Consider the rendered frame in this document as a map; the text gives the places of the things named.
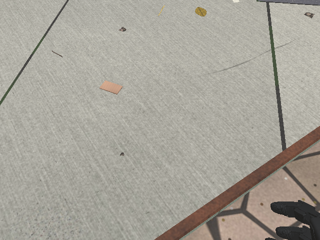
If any robot right hand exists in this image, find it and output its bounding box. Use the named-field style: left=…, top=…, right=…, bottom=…
left=265, top=200, right=320, bottom=240

